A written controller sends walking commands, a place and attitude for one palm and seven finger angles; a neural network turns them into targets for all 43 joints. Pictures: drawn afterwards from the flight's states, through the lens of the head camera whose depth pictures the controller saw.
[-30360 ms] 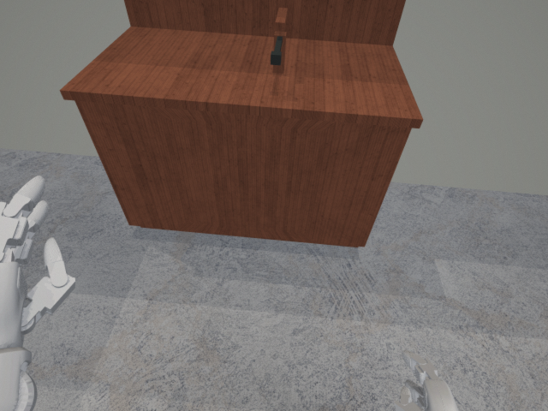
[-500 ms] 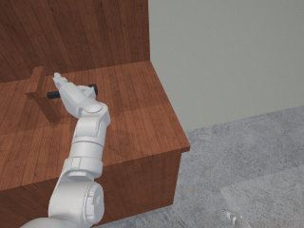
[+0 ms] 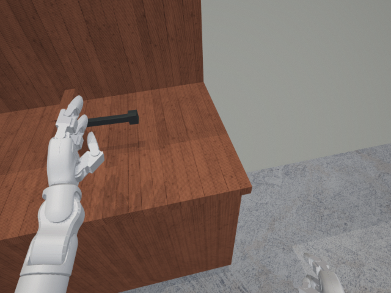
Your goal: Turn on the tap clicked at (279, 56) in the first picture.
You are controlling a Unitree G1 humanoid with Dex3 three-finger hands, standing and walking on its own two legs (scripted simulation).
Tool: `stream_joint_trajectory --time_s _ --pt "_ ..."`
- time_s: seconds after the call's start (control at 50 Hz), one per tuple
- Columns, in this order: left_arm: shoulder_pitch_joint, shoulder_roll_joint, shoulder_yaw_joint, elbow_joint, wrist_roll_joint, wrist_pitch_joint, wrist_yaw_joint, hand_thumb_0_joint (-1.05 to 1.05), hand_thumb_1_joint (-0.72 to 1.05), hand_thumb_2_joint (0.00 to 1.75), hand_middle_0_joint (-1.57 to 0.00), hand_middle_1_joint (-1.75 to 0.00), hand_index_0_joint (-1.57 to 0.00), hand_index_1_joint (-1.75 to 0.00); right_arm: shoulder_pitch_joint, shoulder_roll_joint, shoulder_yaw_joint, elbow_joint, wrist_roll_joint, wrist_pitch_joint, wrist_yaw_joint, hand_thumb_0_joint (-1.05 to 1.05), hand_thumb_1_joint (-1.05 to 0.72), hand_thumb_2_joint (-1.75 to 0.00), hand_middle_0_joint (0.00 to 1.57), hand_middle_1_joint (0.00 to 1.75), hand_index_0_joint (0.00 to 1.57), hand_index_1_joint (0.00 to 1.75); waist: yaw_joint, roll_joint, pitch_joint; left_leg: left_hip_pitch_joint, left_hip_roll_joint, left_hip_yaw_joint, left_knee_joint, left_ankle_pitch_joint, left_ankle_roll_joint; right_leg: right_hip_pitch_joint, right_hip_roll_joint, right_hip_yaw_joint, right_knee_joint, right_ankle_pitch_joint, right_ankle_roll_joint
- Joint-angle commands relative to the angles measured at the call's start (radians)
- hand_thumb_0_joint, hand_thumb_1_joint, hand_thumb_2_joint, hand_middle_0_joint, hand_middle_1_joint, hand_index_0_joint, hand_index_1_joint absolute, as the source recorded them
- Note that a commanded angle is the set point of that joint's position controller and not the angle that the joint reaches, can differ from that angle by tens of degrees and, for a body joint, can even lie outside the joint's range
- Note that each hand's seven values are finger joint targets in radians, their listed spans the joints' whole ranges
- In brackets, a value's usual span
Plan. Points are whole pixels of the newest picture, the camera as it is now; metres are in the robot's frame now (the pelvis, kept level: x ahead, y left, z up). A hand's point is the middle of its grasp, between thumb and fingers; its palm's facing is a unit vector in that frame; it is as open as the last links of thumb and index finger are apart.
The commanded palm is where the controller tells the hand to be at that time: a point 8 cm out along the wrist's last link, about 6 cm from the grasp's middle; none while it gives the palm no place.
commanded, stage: draw the hand back beside the body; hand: left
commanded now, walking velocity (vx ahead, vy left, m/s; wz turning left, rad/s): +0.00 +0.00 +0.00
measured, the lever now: (133, 117) +0.52 +0.24 +0.08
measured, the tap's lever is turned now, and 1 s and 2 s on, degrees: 86 86 86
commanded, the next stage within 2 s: step back with the hand held close in 0.94 s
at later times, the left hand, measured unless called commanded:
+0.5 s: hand (73, 188) +0.24 +0.24 +0.15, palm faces +0.35 -0.89 -0.28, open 7.5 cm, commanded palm +0.19 +0.29 +0.17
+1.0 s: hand (57, 198) +0.21 +0.26 +0.15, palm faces +0.40 -0.86 -0.33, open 7.5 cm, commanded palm +0.17 +0.30 +0.17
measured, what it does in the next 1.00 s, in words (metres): stands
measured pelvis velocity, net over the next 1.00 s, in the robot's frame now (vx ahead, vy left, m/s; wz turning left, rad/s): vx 0.01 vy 0.02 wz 0.00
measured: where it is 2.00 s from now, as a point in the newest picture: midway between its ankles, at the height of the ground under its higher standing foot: outside the picture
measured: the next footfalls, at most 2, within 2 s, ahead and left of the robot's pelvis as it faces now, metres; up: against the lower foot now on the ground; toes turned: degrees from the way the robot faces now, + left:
none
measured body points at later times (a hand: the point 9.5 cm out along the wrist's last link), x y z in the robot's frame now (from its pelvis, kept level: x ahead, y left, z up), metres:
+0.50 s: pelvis +0.01 +0.02 +0.00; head -0.01 +0.00 +0.45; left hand +0.21 +0.29 +0.16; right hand +0.18 -0.21 -0.09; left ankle +0.02 +0.13 -0.74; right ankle -0.01 -0.07 -0.74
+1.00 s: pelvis +0.01 +0.02 +0.00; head -0.01 +0.00 +0.45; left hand +0.18 +0.30 +0.17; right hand +0.21 -0.20 -0.09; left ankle +0.02 +0.13 -0.74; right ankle -0.01 -0.07 -0.74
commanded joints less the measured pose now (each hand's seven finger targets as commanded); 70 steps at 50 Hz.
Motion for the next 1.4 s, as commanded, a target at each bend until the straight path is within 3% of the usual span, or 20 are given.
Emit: stream_joint_trajectory --time_s 0.0,0.12,0.22,0.32,0.4,0.52,0.64,0.72,0.8,0.9,0.94,1.02,1.04,1.06,1.08,1.12,1.18,1.24,1.32,1.38 --pt "-0.196 0.149 0.049 -0.102 -0.003 -0.078 -0.022 0.00 0.90 0.90 -0.18 -0.23 -0.18 -0.23 -0.145 -0.074 -0.018 -0.165 0.012 -0.039 -0.010 0.00 -0.90 -0.90 0.20 0.30 0.20 0.30 -0.047 -0.228 -0.098 0.055 -0.016 0.024 -0.049 0.015 0.067 -0.076 -0.059 0.088 -0.126 0.064 0.064" --pt "-0.100 0.259 0.186 -0.276 -0.003 -0.107 -0.032 0.00 0.90 0.90 -0.18 -0.25 -0.18 -0.25 -0.156 -0.052 -0.006 -0.193 0.001 -0.020 -0.003 0.00 -0.90 -0.90 0.20 0.30 0.20 0.30 -0.012 0.035 -0.180 0.075 -0.012 0.014 -0.063 0.095 0.046 0.018 -0.062 0.080 -0.107 0.160 0.040" --pt "-0.016 0.249 0.195 -0.401 -0.002 -0.115 -0.030 0.00 0.90 0.90 -0.19 -0.27 -0.19 -0.27 -0.156 -0.047 -0.006 -0.211 -0.007 -0.035 -0.002 0.00 -0.90 -0.90 0.20 0.30 0.20 0.30 -0.016 0.013 -0.160 0.080 -0.002 0.008 -0.059 0.126 0.041 0.013 -0.055 0.066 -0.108 0.184 0.034" --pt "0.083 0.149 0.107 -0.392 -0.001 -0.111 -0.042 0.00 0.90 0.90 -0.19 -0.28 -0.19 -0.28 -0.153 -0.054 -0.009 -0.210 -0.004 -0.055 0.000 0.00 -0.90 -0.90 0.20 0.30 0.20 0.30 -0.030 -0.029 -0.083 0.083 0.006 0.000 -0.067 0.097 0.041 -0.049 -0.049 0.057 -0.113 0.128 0.036" --pt "0.169 0.172 0.140 -0.405 -0.001 -0.116 -0.038 0.00 0.90 0.90 -0.20 -0.29 -0.20 -0.29 -0.143 -0.066 -0.019 -0.203 -0.006 -0.061 -0.002 0.00 -0.90 -0.90 0.20 0.30 0.20 0.30 -0.020 -0.092 -0.101 0.079 0.008 -0.002 -0.056 0.110 0.049 -0.037 -0.052 0.058 -0.103 0.140 0.039" --pt "0.292 0.244 0.233 -0.548 0.009 -0.135 -0.025 0.00 0.90 0.90 -0.20 -0.30 -0.20 -0.30 -0.130 -0.064 -0.021 -0.203 -0.013 -0.074 0.000 0.00 -0.90 -0.90 0.20 0.30 0.20 0.30 -0.004 0.015 -0.156 0.079 0.006 -0.014 -0.042 0.180 0.036 0.010 -0.056 0.055 -0.076 0.199 0.029" --pt "0.443 0.210 0.240 -0.571 0.002 -0.125 -0.027 0.00 0.90 0.90 -0.20 -0.30 -0.20 -0.30 -0.119 -0.057 -0.023 -0.207 -0.012 -0.081 0.003 0.00 -0.90 -0.90 0.20 0.30 0.20 0.30 -0.005 0.004 -0.091 0.041 0.016 -0.013 -0.029 0.181 0.031 -0.023 -0.056 0.046 -0.067 0.198 0.029" --pt "0.346 0.188 0.202 -0.566 0.006 -0.122 -0.029 0.00 0.90 0.90 -0.20 -0.30 -0.20 -0.30 -0.121 -0.066 -0.024 -0.201 -0.009 -0.088 -0.002 0.00 -0.90 -0.90 0.20 0.30 0.20 0.30 -0.025 -0.015 -0.055 0.043 0.016 -0.022 -0.028 0.140 0.033 -0.070 -0.054 0.047 -0.069 0.152 0.032" --pt "0.343 0.189 0.203 -0.535 0.007 -0.119 -0.024 0.00 0.90 0.90 -0.20 -0.30 -0.20 -0.30 -0.121 -0.066 -0.026 -0.200 -0.011 -0.089 -0.007 0.00 -0.90 -0.90 0.20 0.30 0.20 0.30 -0.016 -0.057 -0.087 0.055 0.013 -0.022 -0.022 0.140 0.039 -0.061 -0.056 0.046 -0.061 0.155 0.036" --pt "0.370 0.207 0.222 -0.567 0.007 -0.122 -0.021 0.00 0.90 0.90 -0.20 -0.30 -0.20 -0.30 -0.124 -0.061 -0.022 -0.204 -0.013 -0.091 -0.005 0.00 -0.90 -0.90 0.20 0.30 0.20 0.30 -0.004 -0.034 -0.121 0.056 0.008 -0.022 -0.017 0.172 0.038 -0.030 -0.060 0.047 -0.050 0.191 0.032" --pt "0.371 0.206 0.223 -0.579 0.008 -0.122 -0.020 0.00 0.90 0.90 -0.20 -0.30 -0.20 -0.30 -0.121 -0.056 -0.018 -0.203 -0.013 -0.090 -0.004 0.00 -0.90 -0.90 0.20 0.30 0.20 0.30 -0.006 0.017 -0.105 0.047 0.009 -0.028 -0.023 0.174 0.030 -0.030 -0.060 0.045 -0.047 0.183 0.027" --pt "0.380 0.218 0.237 -0.569 0.007 -0.118 -0.022 0.00 0.90 0.90 -0.20 -0.30 -0.20 -0.30 -0.123 -0.058 -0.018 -0.203 -0.013 -0.087 -0.003 0.00 -0.90 -0.90 0.20 0.30 0.20 0.30 -0.006 -0.015 -0.091 0.035 0.011 -0.027 -0.022 0.171 0.032 -0.032 -0.059 0.042 -0.054 0.186 0.028" --pt "0.323 0.230 0.238 -0.622 0.005 -0.124 -0.020 0.00 0.90 0.90 -0.20 -0.30 -0.20 -0.30 -0.128 -0.056 -0.016 -0.209 -0.013 -0.088 -0.003 0.00 -0.90 -0.90 0.20 0.30 0.20 0.30 -0.008 0.010 -0.112 0.048 0.007 -0.022 -0.017 0.167 0.035 -0.028 -0.063 0.049 -0.055 0.193 0.029" --pt "0.191 0.389 0.407 -0.691 -0.004 -0.158 -0.015 0.00 0.90 0.90 -0.20 -0.30 -0.20 -0.30 -0.132 -0.057 -0.006 -0.248 -0.004 -0.074 -0.013 0.00 -0.90 -0.90 0.20 0.30 0.20 0.30 -0.014 -0.019 -0.048 -0.014 0.039 -0.045 0.028 0.135 0.059 -0.107 -0.123 0.150 -0.080 0.317 0.039" --pt "0.303 0.299 0.344 -0.575 0.000 -0.160 -0.029 0.00 0.90 0.90 -0.20 -0.30 -0.20 -0.30 -0.125 -0.041 0.000 -0.207 -0.012 -0.063 -0.018 0.00 -0.90 -0.90 0.20 0.30 0.20 0.30 -0.025 -0.074 -0.067 -0.008 0.039 -0.054 0.059 0.162 0.061 -0.109 -0.157 0.147 -0.064 0.401 0.039" --pt "0.385 0.241 0.297 -0.526 0.007 -0.146 -0.045 0.00 0.90 0.90 -0.20 -0.30 -0.20 -0.30 -0.116 -0.053 -0.012 -0.226 -0.012 -0.045 -0.016 0.00 -0.90 -0.90 0.20 0.30 0.20 0.30 -0.029 -0.110 -0.102 0.008 0.046 -0.050 0.081 0.252 0.058 -0.112 -0.170 0.149 -0.037 0.492 0.046" --pt "0.477 0.190 0.250 -0.507 0.008 -0.135 -0.055 0.00 0.90 0.90 -0.20 -0.30 -0.20 -0.30 -0.098 -0.065 -0.023 -0.253 -0.005 -0.025 -0.014 0.00 -0.90 -0.90 0.20 0.30 0.20 0.30 -0.030 -0.052 -0.179 0.021 0.073 -0.041 0.079 0.331 0.057 -0.104 -0.169 0.129 0.003 0.464 0.059" --pt "0.513 0.210 0.259 -0.556 0.010 -0.133 -0.048 0.00 0.90 0.90 -0.20 -0.30 -0.20 -0.30 -0.102 -0.069 -0.024 -0.273 -0.003 -0.009 -0.017 0.00 -0.90 -0.90 0.20 0.30 0.20 0.30 -0.027 -0.038 -0.203 -0.002 0.086 -0.054 0.062 0.341 0.056 -0.114 -0.157 0.119 0.018 0.385 0.061" --pt "0.481 0.308 0.332 -0.658 0.015 -0.146 -0.027 0.00 0.90 0.90 -0.20 -0.30 -0.20 -0.30 -0.115 -0.070 -0.029 -0.292 -0.002 -0.003 -0.027 0.00 -0.90 -0.90 0.20 0.30 0.20 0.30 -0.026 -0.076 -0.201 -0.065 0.076 -0.063 0.071 0.206 0.051 -0.153 -0.177 0.144 0.004 0.289 0.049" --pt "0.492 0.297 0.330 -0.674 0.014 -0.157 -0.014 0.00 0.90 0.90 -0.20 -0.30 -0.20 -0.30 -0.107 -0.062 -0.032 -0.291 -0.002 -0.011 -0.031 0.00 -0.90 -0.90 0.20 0.30 0.20 0.30 -0.034 -0.074 -0.171 -0.115 0.067 -0.072 0.085 0.072 0.049 -0.200 -0.187 0.169 -0.011 0.186 0.037"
